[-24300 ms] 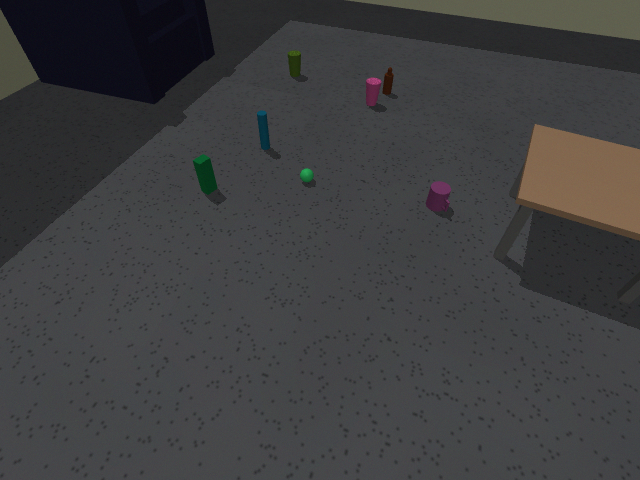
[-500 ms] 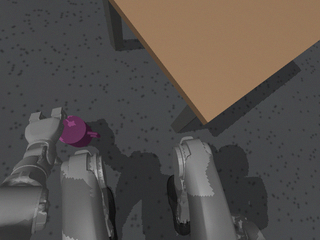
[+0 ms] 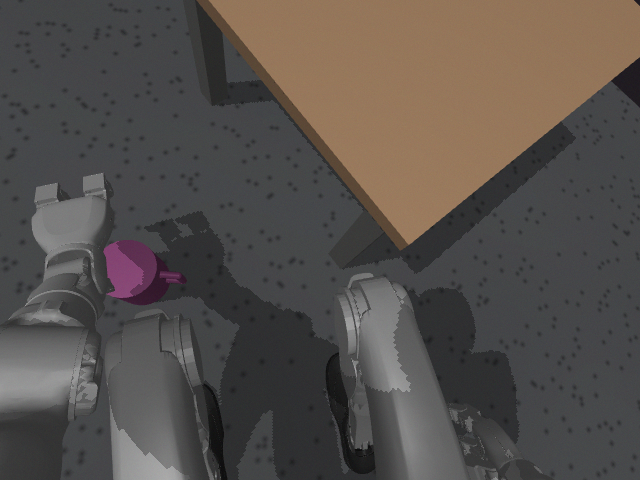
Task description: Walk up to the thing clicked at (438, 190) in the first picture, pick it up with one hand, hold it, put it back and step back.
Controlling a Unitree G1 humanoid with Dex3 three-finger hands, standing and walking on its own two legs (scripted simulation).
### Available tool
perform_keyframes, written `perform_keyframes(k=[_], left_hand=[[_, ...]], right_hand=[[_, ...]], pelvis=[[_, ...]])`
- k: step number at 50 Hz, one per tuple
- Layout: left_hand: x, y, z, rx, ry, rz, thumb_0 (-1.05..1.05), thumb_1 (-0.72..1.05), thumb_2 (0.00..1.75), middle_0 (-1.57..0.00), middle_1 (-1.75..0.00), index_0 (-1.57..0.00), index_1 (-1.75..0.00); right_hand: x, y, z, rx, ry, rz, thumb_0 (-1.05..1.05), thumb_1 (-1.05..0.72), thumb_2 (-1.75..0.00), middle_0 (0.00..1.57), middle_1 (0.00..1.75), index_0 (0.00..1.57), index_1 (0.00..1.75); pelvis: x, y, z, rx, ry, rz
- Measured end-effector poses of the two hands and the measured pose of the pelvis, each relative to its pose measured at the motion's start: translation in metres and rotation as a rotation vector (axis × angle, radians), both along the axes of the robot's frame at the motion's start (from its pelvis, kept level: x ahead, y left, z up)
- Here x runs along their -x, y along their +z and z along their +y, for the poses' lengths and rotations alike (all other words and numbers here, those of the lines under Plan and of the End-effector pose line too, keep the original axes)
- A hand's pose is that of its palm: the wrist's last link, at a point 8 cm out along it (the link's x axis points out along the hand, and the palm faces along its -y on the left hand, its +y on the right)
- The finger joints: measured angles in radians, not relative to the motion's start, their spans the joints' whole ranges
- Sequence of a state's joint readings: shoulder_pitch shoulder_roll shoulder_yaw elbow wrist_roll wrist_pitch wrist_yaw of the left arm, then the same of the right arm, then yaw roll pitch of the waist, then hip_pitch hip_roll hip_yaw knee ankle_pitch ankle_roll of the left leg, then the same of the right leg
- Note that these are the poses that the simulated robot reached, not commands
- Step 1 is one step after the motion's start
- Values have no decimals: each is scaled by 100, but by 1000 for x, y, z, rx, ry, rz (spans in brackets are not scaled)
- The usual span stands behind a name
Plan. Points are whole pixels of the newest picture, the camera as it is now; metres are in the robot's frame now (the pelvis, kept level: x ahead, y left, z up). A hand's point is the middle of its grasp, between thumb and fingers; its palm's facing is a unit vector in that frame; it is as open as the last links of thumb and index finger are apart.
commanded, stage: rest palm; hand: left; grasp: from above
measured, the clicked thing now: (145, 275) +0.41 +0.21 -0.29
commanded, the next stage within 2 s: none
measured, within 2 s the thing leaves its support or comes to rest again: neither
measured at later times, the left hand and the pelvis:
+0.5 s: hand (106, 280) +0.40 +0.25 -0.23, palm faces -0.38 -0.02 -0.92, open 14.4 cm; pelvis +0.00 +0.00 -0.03, yaw -1 degrees
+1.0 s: hand (116, 282) +0.40 +0.24 -0.25, palm faces -0.43 -0.05 -0.90, open 14.3 cm; pelvis +0.00 +0.00 -0.03, yaw -3 degrees
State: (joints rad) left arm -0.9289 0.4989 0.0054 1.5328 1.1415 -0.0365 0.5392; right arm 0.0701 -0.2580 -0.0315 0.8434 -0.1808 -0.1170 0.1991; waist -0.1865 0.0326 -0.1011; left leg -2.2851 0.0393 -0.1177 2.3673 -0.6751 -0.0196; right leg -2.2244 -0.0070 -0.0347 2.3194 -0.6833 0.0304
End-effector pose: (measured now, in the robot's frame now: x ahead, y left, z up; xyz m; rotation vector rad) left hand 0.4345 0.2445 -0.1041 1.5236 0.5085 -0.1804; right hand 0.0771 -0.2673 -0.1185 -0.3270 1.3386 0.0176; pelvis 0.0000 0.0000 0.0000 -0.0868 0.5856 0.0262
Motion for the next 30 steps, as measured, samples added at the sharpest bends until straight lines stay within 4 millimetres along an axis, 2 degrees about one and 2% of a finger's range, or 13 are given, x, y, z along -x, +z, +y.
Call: perform_keyframes(k=[5,11,17,21,25,30], left_hand=[[17,-18,-9,67,-36,132,0,-59,105,-7,-100,-5,-102],[38,-42,1,103,-98,127,0,-59,104,-8,-100,-5,-102],[43,-64,-4,108,-191,56,0,-57,102,-8,-101,-3,-101],[40,-68,0,66,-190,-26,0,-56,101,-8,-99,-4,-100],[35,-66,6,17,-144,-50,0,-56,101,-8,-97,-5,-99],[22,-68,12,-3,-51,4,0,-57,103,-7,-95,-4,-97]], right_hand=[[24,2,7,-33,-44,79,0,-91,-90,20,30,20,29],[39,2,0,-14,1,148,0,-91,-90,20,30,20,29],[33,-2,-15,60,48,125,0,-91,-90,20,30,20,29],[24,-4,-20,80,80,106,0,-91,-90,20,30,20,29],[16,-6,-18,52,138,108,0,-90,-90,19,30,20,29],[9,-9,-8,-1,176,104,0,-90,-90,19,30,20,29]], pelvis=[[-3,6,0,-4,-2,9],[-1,-4,-5,-13,-4,-17],[2,-22,-5,0,-4,-48],[1,-29,-4,7,-6,-60],[-1,-30,-4,13,-6,-45],[-4,-27,-2,20,-12,-27]])
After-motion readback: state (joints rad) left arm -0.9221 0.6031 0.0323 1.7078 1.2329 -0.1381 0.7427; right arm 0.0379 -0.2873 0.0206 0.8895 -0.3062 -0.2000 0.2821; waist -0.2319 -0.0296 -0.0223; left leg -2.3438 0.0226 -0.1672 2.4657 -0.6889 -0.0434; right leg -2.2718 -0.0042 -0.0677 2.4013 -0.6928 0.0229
